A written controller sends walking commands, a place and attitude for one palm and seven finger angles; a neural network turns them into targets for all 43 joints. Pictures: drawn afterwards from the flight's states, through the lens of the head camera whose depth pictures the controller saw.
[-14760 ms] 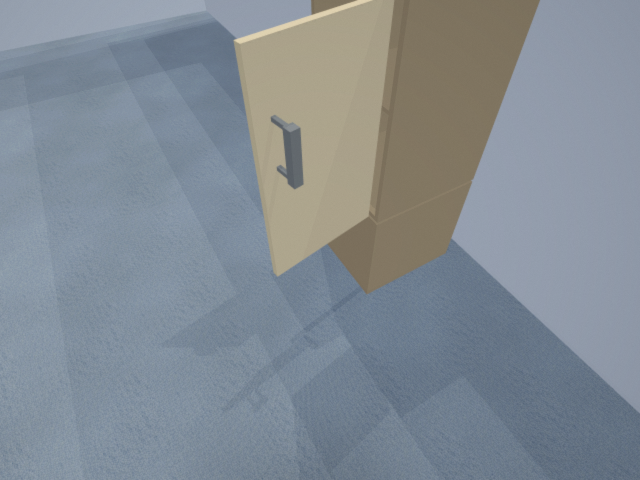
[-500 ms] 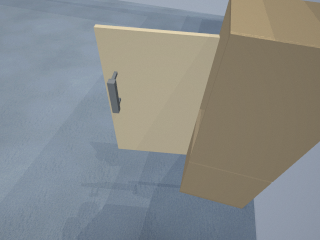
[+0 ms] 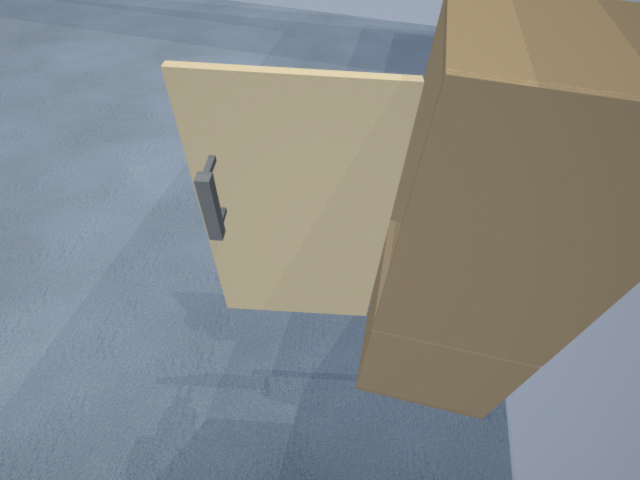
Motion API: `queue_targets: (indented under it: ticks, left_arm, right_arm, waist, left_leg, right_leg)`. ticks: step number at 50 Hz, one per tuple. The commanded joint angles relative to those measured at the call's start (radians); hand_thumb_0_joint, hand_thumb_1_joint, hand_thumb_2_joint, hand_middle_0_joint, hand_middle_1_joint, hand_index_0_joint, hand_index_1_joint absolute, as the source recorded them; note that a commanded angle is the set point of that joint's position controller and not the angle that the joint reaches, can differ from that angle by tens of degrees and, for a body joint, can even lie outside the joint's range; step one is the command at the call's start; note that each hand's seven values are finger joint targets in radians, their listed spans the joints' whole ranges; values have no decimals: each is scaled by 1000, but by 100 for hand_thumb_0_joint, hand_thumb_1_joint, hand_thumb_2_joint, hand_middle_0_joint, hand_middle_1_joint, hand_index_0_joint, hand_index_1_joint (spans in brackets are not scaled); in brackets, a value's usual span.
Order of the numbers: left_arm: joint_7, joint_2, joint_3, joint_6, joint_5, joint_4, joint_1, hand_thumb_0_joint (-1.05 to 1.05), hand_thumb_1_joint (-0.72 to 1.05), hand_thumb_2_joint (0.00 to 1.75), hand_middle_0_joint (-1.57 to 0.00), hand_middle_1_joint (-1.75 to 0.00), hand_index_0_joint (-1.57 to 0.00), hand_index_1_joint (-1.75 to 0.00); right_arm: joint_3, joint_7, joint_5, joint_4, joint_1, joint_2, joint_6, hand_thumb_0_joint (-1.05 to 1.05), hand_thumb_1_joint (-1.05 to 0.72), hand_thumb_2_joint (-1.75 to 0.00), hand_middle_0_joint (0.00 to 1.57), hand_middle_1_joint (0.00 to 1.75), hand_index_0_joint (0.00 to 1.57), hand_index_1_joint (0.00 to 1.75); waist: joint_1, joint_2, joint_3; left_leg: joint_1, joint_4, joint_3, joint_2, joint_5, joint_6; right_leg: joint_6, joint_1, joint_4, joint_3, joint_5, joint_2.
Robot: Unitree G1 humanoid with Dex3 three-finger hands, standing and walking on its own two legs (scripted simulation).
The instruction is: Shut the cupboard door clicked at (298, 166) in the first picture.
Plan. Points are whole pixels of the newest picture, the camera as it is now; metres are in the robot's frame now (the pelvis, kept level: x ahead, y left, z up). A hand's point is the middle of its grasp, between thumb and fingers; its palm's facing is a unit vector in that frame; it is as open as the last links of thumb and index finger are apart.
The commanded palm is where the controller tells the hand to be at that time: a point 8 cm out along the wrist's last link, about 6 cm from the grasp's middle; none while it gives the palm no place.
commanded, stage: shuffle to correct the standing spot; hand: left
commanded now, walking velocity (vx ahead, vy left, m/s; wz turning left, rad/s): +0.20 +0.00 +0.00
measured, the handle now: (214, 198) +0.51 +0.20 +0.04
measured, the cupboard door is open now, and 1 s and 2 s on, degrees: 100 100 100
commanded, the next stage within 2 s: come to a stop and stand still in 0.10 s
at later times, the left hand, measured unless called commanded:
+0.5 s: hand out of the picture +0.03 +0.17 -0.19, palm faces +0.01 -0.98 -0.17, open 7.4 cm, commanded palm none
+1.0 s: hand out of the picture +0.01 +0.17 -0.18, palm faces -0.01 -0.98 -0.22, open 7.4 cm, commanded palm none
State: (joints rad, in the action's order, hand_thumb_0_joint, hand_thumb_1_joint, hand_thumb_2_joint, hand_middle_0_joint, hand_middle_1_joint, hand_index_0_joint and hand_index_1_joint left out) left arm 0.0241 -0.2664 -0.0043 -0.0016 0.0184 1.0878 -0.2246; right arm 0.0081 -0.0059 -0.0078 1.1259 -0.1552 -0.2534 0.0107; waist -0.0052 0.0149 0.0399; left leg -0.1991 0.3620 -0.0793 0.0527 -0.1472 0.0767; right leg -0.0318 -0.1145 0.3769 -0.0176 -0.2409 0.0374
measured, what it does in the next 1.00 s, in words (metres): stands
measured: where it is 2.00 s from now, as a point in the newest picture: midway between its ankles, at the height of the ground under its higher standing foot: outside the picture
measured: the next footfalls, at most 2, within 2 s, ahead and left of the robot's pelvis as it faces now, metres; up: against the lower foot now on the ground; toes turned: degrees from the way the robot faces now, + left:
none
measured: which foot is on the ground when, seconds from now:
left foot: down 0.00-1.00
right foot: down 0.00-1.00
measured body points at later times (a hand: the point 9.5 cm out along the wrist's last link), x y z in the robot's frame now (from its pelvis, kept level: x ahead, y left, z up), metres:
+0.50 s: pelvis +0.04 +0.01 -0.01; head +0.07 +0.02 +0.44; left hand +0.03 +0.22 -0.17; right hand +0.05 -0.22 -0.16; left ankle +0.03 +0.07 -0.74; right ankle -0.02 -0.14 -0.74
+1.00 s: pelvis -0.03 -0.01 -0.01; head -0.06 -0.01 +0.44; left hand +0.01 +0.22 -0.16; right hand +0.01 -0.25 -0.16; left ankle +0.03 +0.07 -0.74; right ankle -0.02 -0.14 -0.74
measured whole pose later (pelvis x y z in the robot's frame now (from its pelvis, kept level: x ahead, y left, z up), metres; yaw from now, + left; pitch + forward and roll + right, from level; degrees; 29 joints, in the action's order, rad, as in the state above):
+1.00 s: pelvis -0.03 -0.01 -0.01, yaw -1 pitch -3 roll -1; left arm 0.03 -0.19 -0.02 0.01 0.02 0.97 -0.31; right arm 0.01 0.00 -0.03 0.98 -0.28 -0.19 -0.02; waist -0.02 -0.01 -0.02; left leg -0.30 0.54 -0.07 0.01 -0.21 0.05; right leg 0.01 -0.21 0.54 -0.03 -0.29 0.01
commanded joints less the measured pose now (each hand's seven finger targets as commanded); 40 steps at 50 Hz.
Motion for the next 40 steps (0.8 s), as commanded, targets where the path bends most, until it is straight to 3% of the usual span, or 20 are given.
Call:
queue_targets:
  ticks: [1,5,7,9,11,12,14,15,17,20,22,26,30,31,32,33,34,36,37,40]
  left_arm:
    - [8,-87,15,-7,-1,-19,-58,0,90,90,-20,-30,-20,-30]
    - [2,-60,15,7,7,-15,-100,0,90,90,-20,-30,-20,-30]
    - [-2,-68,20,5,8,-18,-127,0,90,90,-20,-30,-20,-30]
    - [-2,-68,27,-1,6,-18,-148,0,90,90,-20,-30,-20,-30]
    - [2,-69,34,-6,1,-14,-165,0,90,90,-20,-30,-20,-30]
    - [7,-70,36,-7,1,-15,-172,0,90,90,-20,-30,-20,-30]
    - [17,-42,29,-11,-2,-13,-168,0,90,90,-20,-30,-20,-30]
    - [22,-24,23,-12,-3,-13,-167,0,90,90,-20,-30,-20,-30]
    - [34,-8,17,-7,-7,-15,-172,0,90,90,-20,-30,-20,-30]
    - [46,3,22,6,-10,-27,-181,0,90,90,-20,-30,-20,-30]
    - [45,14,23,13,-10,-37,-176,0,90,90,-20,-30,-20,-30]
    - [41,34,29,20,-6,-51,-167,0,90,90,-20,-30,-20,-30]
    - [36,24,24,14,1,-47,-161,0,90,90,-20,-30,-20,-30]
    - [66,-1,20,-5,14,-66,-148,0,90,90,-20,-30,-20,-30]
    - [66,-27,27,-18,0,-90,-157,0,90,90,-20,-30,-20,-30]
    - [56,-12,27,-24,-9,-94,-173,0,90,90,-20,-30,-20,-30]
    - [51,0,21,-23,-12,-99,-169,0,90,90,-20,-30,-20,-30]
    - [41,-5,19,-22,-8,-120,-135,0,90,90,-20,-30,-20,-30]
    - [36,-9,16,-22,-6,-129,-112,0,90,90,-20,-30,-20,-30]
    - [26,-30,13,-15,-2,-154,-69,0,90,90,-20,-30,-20,-30]
  right_arm:
    - [15,-8,0,-31,-16,-115,10,0,-90,-90,20,30,20,30]
    - [11,-5,-6,-26,-54,-88,-6,0,-90,-90,20,30,20,30]
    - [13,-4,-6,-35,-61,-84,-6,0,-90,-90,20,30,20,30]
    - [12,-5,-7,-46,-66,-67,0,0,-90,-90,20,30,20,30]
    - [6,-7,-6,-53,-78,-42,7,0,-90,-90,20,30,20,30]
    - [3,-10,-5,-56,-84,-29,10,0,-90,-90,20,30,20,30]
    - [0,-18,-2,-43,-112,-28,18,0,-90,-90,20,30,20,30]
    - [2,-24,1,-27,-134,-39,20,0,-90,-90,20,30,20,30]
    - [8,-39,10,-10,-167,-40,19,0,-90,-90,20,30,20,30]
    - [25,-49,11,-22,-185,-38,7,0,-90,-90,20,30,20,30]
    - [33,-51,12,-32,-180,-32,3,0,-90,-90,20,30,20,30]
    - [43,-49,5,-46,-159,-30,1,0,-90,-90,20,30,20,30]
    - [39,-37,5,-52,-122,-9,-1,0,-90,-90,20,30,20,30]
    - [38,-31,16,-131,-136,-69,9,0,-90,-90,20,30,20,30]
    - [32,-29,7,-155,-137,-77,16,0,-90,-90,20,30,20,30]
    - [34,-27,-2,-152,-165,-50,24,0,-90,-90,20,30,20,30]
    - [31,-29,-4,-164,-141,-52,21,0,-90,-90,20,30,20,30]
    - [30,-26,-1,-191,-112,-40,8,0,-90,-90,20,30,20,30]
    - [27,-22,-4,-196,-99,-29,3,0,-90,-90,20,30,20,30]
    - [26,-8,-9,-201,-96,-33,-8,0,-90,-90,20,30,20,30]
  waist:
    - [3,-13,-49]
    - [10,-9,50]
    - [19,7,77]
    - [20,33,80]
    - [19,87,74]
    - [21,112,71]
    - [6,37,20]
    - [2,-19,-14]
    - [2,-69,-45]
    - [0,-80,-58]
    - [2,-75,-48]
    - [6,-68,-65]
    - [9,-7,-43]
    - [-15,-64,-79]
    - [1,-144,-114]
    - [7,-133,-201]
    - [16,-74,-218]
    - [4,24,-127]
    - [1,47,-59]
    - [-13,31,72]
  left_leg:
    - [82,-83,161,-167,-10,-52]
    - [-12,-98,168,-159,-298,-47]
    - [-55,-69,154,-146,-335,-42]
    - [-76,9,114,-118,-268,-47]
    - [-107,91,65,-91,-160,-56]
    - [-119,109,52,-91,-79,-58]
    - [-15,77,77,-123,152,-55]
    - [65,77,100,-148,335,-46]
    - [145,93,116,-180,691,-34]
    - [194,90,132,-202,821,-33]
    - [208,70,148,-222,818,-14]
    - [191,35,175,-243,647,11]
    - [88,25,139,-182,313,-29]
    - [162,186,161,-214,821,-65]
    - [156,195,172,-215,942,-76]
    - [168,174,172,-208,822,-62]
    - [161,179,172,-204,681,-24]
    - [58,147,148,-168,306,-22]
    - [13,125,135,-151,181,-25]
    - [-62,50,138,-126,-134,-35]
  right_leg:
    - [38,-48,-65,61,47,90]
    - [50,-107,-44,69,-147,75]
    - [62,-115,-57,95,-200,82]
    - [85,-103,-70,143,-196,110]
    - [111,-61,-78,186,-115,146]
    - [115,-32,-67,184,17,154]
    - [89,-25,36,112,316,125]
    - [66,-44,78,70,377,101]
    - [33,-41,90,34,385,80]
    - [27,-66,113,18,300,64]
    - [22,-94,121,12,171,50]
    - [20,-104,121,16,34,43]
    - [35,-52,25,59,183,75]
    - [20,-138,125,39,267,51]
    - [46,-87,124,15,213,53]
    - [71,-35,173,12,178,48]
    - [74,-30,138,25,175,51]
    - [88,-54,83,67,227,78]
    - [93,-83,67,85,237,85]
    - [101,-194,-4,116,-116,77]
